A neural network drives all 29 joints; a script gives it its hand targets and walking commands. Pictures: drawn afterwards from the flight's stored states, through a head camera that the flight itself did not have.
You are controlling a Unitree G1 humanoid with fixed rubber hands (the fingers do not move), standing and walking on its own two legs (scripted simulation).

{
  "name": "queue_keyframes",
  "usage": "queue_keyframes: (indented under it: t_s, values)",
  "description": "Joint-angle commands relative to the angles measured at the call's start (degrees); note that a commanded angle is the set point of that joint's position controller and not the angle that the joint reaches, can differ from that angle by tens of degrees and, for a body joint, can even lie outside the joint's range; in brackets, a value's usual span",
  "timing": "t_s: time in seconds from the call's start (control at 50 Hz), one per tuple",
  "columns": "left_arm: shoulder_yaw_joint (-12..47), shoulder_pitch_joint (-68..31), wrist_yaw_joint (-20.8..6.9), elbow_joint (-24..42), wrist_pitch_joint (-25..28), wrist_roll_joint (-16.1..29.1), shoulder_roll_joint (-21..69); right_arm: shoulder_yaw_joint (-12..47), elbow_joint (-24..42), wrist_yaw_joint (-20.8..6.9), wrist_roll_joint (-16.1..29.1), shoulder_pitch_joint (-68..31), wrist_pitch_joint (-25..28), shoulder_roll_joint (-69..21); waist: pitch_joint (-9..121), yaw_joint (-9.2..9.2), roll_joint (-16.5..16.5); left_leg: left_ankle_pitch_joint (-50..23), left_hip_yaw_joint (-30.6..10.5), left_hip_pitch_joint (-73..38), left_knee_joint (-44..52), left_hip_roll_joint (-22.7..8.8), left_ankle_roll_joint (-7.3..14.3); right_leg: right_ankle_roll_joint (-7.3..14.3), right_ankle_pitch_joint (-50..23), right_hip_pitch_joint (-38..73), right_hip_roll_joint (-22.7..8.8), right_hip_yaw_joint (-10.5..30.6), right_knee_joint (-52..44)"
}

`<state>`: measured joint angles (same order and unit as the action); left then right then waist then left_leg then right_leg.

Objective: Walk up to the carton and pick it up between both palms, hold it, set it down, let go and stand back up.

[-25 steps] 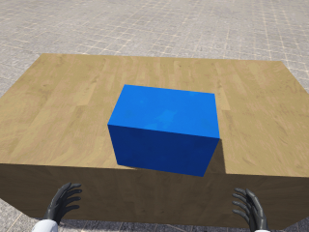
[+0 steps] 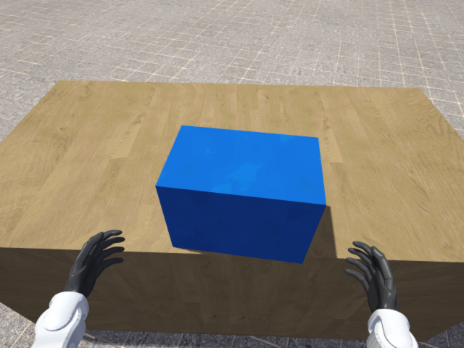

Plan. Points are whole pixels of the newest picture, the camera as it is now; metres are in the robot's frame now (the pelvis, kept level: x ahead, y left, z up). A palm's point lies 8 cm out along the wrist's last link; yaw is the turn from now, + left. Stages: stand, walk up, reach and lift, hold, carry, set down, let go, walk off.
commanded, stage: reach and lift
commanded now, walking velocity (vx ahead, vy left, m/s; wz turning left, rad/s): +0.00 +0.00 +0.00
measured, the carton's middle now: (242, 194) +0.45 +0.02 -0.01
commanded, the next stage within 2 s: none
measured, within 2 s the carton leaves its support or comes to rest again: neither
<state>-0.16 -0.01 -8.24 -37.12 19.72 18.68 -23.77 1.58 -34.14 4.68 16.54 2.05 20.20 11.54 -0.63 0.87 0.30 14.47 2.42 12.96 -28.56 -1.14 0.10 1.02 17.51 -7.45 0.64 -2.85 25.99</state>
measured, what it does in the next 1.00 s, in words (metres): stands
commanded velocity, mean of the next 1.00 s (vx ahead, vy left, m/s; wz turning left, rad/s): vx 0.00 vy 0.00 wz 0.00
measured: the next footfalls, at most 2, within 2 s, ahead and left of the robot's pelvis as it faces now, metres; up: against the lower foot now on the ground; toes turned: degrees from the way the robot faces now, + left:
none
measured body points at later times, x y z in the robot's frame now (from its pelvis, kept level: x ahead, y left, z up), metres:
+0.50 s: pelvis -0.01 +0.00 +0.01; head -0.01 +0.01 +0.45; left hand +0.33 +0.28 +0.07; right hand +0.31 -0.23 +0.05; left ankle +0.01 +0.11 -0.74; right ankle -0.04 -0.11 -0.74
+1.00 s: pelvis -0.01 +0.00 +0.01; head -0.01 +0.01 +0.46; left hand +0.39 +0.27 +0.14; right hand +0.37 -0.24 +0.12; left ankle +0.01 +0.11 -0.74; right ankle -0.04 -0.11 -0.74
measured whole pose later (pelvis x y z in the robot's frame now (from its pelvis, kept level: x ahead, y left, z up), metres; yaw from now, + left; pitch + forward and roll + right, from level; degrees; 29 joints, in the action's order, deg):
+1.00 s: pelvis -0.01 +0.00 +0.01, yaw -1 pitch +2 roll -1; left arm -4.1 -33.1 -6.1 -36.6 -12.0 17.8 -28.7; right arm 0.2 -32.1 6.3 23.1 -27.7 -8.4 20.1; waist 2.3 -0.6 1.1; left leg 9.9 3.0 13.6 -21.8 -1.4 0.4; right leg 1.0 12.5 -8.3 1.1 -2.2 19.0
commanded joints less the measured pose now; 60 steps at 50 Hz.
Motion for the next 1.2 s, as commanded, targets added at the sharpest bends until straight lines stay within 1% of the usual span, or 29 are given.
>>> queue_keyframes:
  t_s: [0.0,0.04,0.1,0.16,0.2,0.22,0.34,0.36,0.42,0.44,0.46,0.5,0.56,0.66,0.68,0.7,0.78,0.84,0.86,0.88,0.92,0.94,0.98,1.02,1.04,1.08,1.12,1.14,1.18]
  values:
    - [-2.43,-10.48,0.10,4.34,1.66,1.48,-10.41,-0.94,5.69,0.39,1.11,-9.70,1.11,5.60,8.86,-0.52,-2.36,-19.26,-3.45,-11.98,-0.37,0.92,-1.67,-0.21,-10.68,-8.42,-1.14,4.09,-4.79]
    - [-2.06,-13.34,0.26,3.64,0.44,2.18,-10.71,-1.31,5.72,0.59,1.43,-12.14,-0.44,5.90,8.67,-0.73,-2.21,-16.62,-3.38,-11.11,0.22,0.81,-1.29,-0.08,-8.12,-9.61,-1.28,4.20,-5.15]
    - [-1.53,-17.29,0.69,4.18,-1.67,2.76,-11.35,-1.59,6.75,0.68,1.51,-15.69,-2.90,6.73,9.51,-0.55,-2.45,-15.10,-3.41,-10.85,0.95,0.62,-0.99,-0.11,-6.17,-10.46,-1.42,4.19,-5.48]
    - [-1.45,-20.19,1.14,5.52,-4.09,3.05,-11.88,-2.16,8.21,0.86,2.25,-18.12,-5.17,8.10,12.15,-0.81,-2.32,-15.99,-3.26,-12.68,1.55,0.40,-1.09,-0.19,-7.12,-10.17,-0.97,3.86,-5.63]
    - [-1.86,-21.90,1.41,6.08,-5.97,2.77,-12.30,-2.19,8.81,0.96,2.68,-19.68,-6.87,8.49,12.68,-0.42,-3.27,-16.56,-3.18,-13.11,1.99,0.45,-1.08,-0.07,-7.31,-9.81,-0.86,3.90,-6.12]
    - [-1.95,-23.23,1.48,6.16,-6.94,2.67,-12.37,-2.31,8.54,1.11,2.99,-20.63,-7.82,8.84,12.94,-0.58,-3.52,-17.02,-3.12,-13.27,2.09,0.52,-1.00,-0.08,-7.88,-9.49,-0.93,4.03,-6.25]
    - [-3.81,-27.30,1.49,7.02,-13.96,1.10,-12.52,-2.39,8.90,1.50,4.15,-24.96,-13.22,10.41,14.19,-0.11,-1.98,-19.52,-2.89,-14.97,3.43,0.57,-0.60,-0.36,-11.03,-7.11,-0.21,3.77,-7.56]
    - [-4.15,-27.48,1.33,6.81,-15.22,0.77,-12.00,-2.37,8.64,1.61,4.23,-24.86,-14.18,10.41,14.05,-0.34,-2.32,-20.06,-2.71,-15.43,3.75,0.65,-0.65,-0.36,-11.55,-6.94,-0.28,3.85,-7.92]
    - [-4.79,-29.82,1.35,8.50,-18.27,0.03,-12.12,-2.88,10.15,1.55,4.75,-26.94,-16.27,11.75,14.58,0.19,-3.03,-20.87,-2.66,-16.87,4.38,0.61,-0.83,-0.03,-11.24,-6.80,0.24,3.39,-8.94]
    - [-4.80,-30.23,1.34,8.49,-19.07,-0.05,-11.89,-2.86,11.03,1.51,4.76,-27.65,-16.87,11.92,14.74,0.06,-2.35,-20.71,-2.72,-16.67,4.44,0.62,-0.62,-0.14,-11.37,-6.55,0.32,3.55,-8.98]
    - [-5.20,-31.05,1.35,9.10,-19.63,-0.16,-12.12,-2.99,11.45,1.50,4.74,-28.41,-17.37,12.13,14.64,0.06,-2.00,-21.03,-2.58,-16.71,4.64,0.67,-0.61,-0.24,-11.95,-6.28,0.40,3.42,-9.15]
    - [-5.65,-32.89,1.49,10.86,-20.52,-0.39,-12.51,-3.64,12.57,1.48,4.84,-29.47,-18.19,12.36,16.50,-0.10,-2.53,-22.13,-2.48,-17.67,4.54,0.65,-0.66,-0.15,-12.91,-6.08,0.42,3.27,-9.39]
    - [-5.73,-35.44,1.45,9.85,-21.84,-0.37,-12.61,-3.37,12.49,1.51,4.98,-31.63,-19.87,12.51,16.29,-0.53,-2.23,-21.26,-2.60,-17.06,4.99,0.58,-0.26,-0.25,-13.10,-5.78,0.34,3.36,-9.69]
    - [-6.61,-38.78,1.70,11.35,-24.16,-0.98,-13.55,-3.67,12.66,1.98,5.77,-34.62,-21.70,14.10,18.74,-0.92,-3.32,-24.25,-2.37,-18.16,4.45,0.68,-0.71,-0.42,-17.01,-4.26,0.71,3.19,-9.47]
    - [-6.88,-39.33,1.70,10.73,-24.81,-0.76,-13.58,-3.54,11.97,2.05,5.83,-35.36,-22.20,14.31,18.49,-0.86,-3.02,-24.42,-2.60,-18.18,4.55,0.70,-0.62,-0.54,-17.35,-4.32,0.74,3.20,-9.60]
    - [-7.08,-40.03,1.68,10.72,-25.52,-0.96,-13.66,-3.67,12.22,2.22,5.92,-36.13,-22.57,14.74,18.87,-1.25,-2.53,-24.52,-2.45,-18.35,4.43,0.74,-0.56,-0.69,-18.03,-4.13,0.73,3.04,-9.70]
    - [-7.24,-44.68,1.60,9.37,-27.93,-0.86,-14.34,-3.80,12.66,2.26,6.25,-41.31,-24.60,15.61,19.06,-1.02,-1.45,-22.19,-2.24,-16.52,5.37,0.82,-0.02,-0.99,-17.48,-3.58,0.66,3.03,-9.77]
    - [-6.98,-47.92,2.04,9.17,-29.20,-0.70,-14.80,-4.26,12.42,1.97,6.19,-43.86,-25.95,16.36,20.81,-1.18,-2.19,-20.45,-2.19,-15.99,5.77,0.72,0.17,-0.94,-16.18,-3.86,0.63,2.77,-9.66]
    - [-6.80,-49.12,2.11,9.16,-29.48,-0.46,-15.05,-4.21,11.73,1.87,6.40,-44.59,-26.43,16.40,21.53,-1.49,-2.00,-20.90,-2.28,-16.11,5.58,0.70,0.33,-1.06,-16.83,-4.35,0.70,2.77,-9.45]
    - [-6.50,-50.59,2.28,9.17,-29.86,-0.53,-14.99,-4.31,10.82,1.71,6.55,-45.49,-26.88,16.84,22.18,-1.96,-2.62,-21.49,-2.54,-16.34,5.56,0.51,0.09,-1.01,-17.64,-4.48,0.73,2.65,-9.31]
    - [-6.56,-51.05,2.33,6.81,-31.07,-1.03,-15.02,-4.18,8.17,1.47,6.60,-46.48,-27.94,17.42,22.05,-1.88,-2.53,-22.30,-2.76,-16.84,5.35,0.36,0.14,-0.92,-18.26,-4.41,0.85,2.49,-9.34]
    - [-6.41,-52.46,2.26,6.80,-31.60,-0.93,-15.34,-4.23,7.96,1.43,6.75,-47.80,-28.39,18.07,22.66,-2.19,-2.55,-22.37,-2.73,-17.07,5.39,0.46,0.07,-0.92,-18.48,-4.38,0.94,2.41,-9.45]
    - [-6.61,-52.60,1.93,5.00,-32.99,-1.65,-15.39,-3.68,5.72,1.45,7.40,-48.25,-29.25,18.41,21.91,-2.46,-2.32,-23.88,-2.60,-17.04,5.35,0.76,-0.03,-1.12,-20.97,-3.74,0.99,2.30,-9.68]
    - [-6.93,-54.40,1.65,4.43,-33.83,-1.83,-16.03,-3.19,5.97,1.47,7.72,-50.66,-29.72,18.68,23.22,-2.12,-1.27,-23.34,-2.38,-16.31,5.45,0.97,0.29,-1.59,-21.72,-2.58,0.97,2.29,-9.58]
    - [-6.88,-56.68,1.76,4.67,-33.98,-1.64,-16.72,-3.25,6.39,1.44,7.95,-52.61,-29.83,19.03,23.45,-2.36,-1.40,-22.66,-2.44,-15.76,5.57,1.00,0.48,-1.83,-21.72,-2.77,0.90,2.33,-9.47]
    - [-6.66,-58.24,1.96,3.54,-34.16,-1.33,-17.27,-3.03,6.43,1.30,8.02,-54.75,-30.19,19.20,24.16,-2.11,-0.68,-21.98,-2.36,-14.78,5.60,1.14,0.71,-2.15,-22.07,-2.32,0.86,2.29,-9.19]
    - [-6.19,-61.47,2.28,4.28,-34.10,-0.83,-17.88,-3.43,6.41,0.99,8.28,-57.25,-30.53,19.72,25.90,-2.30,-1.43,-22.28,-2.45,-14.83,5.54,1.02,0.65,-2.06,-22.41,-2.95,1.01,2.00,-8.89]
    - [-5.86,-61.99,2.30,2.92,-34.42,-0.88,-18.01,-3.22,5.09,0.85,8.34,-57.28,-30.97,19.59,26.21,-2.77,-1.79,-22.10,-2.31,-14.80,5.51,1.03,0.66,-1.97,-22.28,-3.12,0.92,1.86,-9.01]
    - [-5.36,-64.89,2.30,0.89,-34.63,-0.62,-18.68,-3.10,3.39,0.58,8.41,-59.90,-31.77,19.97,26.23,-2.76,-2.01,-20.71,-2.46,-13.94,5.59,1.08,0.84,-1.87,-21.59,-3.95,0.66,1.90,-9.03]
